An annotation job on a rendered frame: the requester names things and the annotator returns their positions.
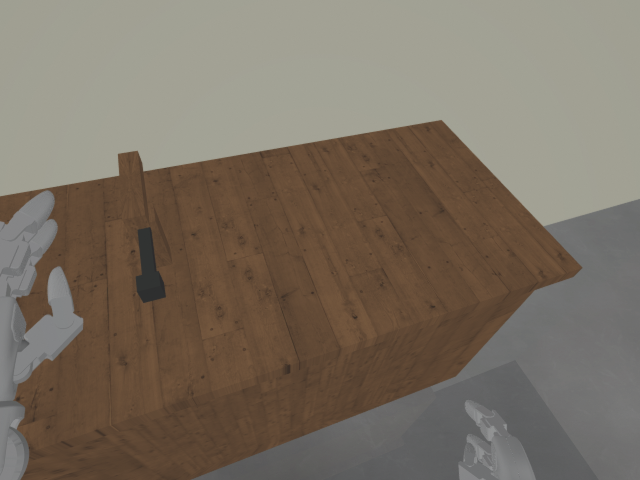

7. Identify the right robot hand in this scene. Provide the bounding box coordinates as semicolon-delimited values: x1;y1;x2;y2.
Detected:
458;400;536;480

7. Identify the tap lever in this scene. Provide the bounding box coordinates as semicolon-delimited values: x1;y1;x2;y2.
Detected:
136;227;166;303

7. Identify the left robot forearm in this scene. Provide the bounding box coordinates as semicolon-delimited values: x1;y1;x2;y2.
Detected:
0;401;29;480

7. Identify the left robot hand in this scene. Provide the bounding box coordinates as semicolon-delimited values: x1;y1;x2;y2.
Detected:
0;190;83;401

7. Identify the counter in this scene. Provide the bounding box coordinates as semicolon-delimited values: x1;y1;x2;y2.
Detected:
0;120;582;480

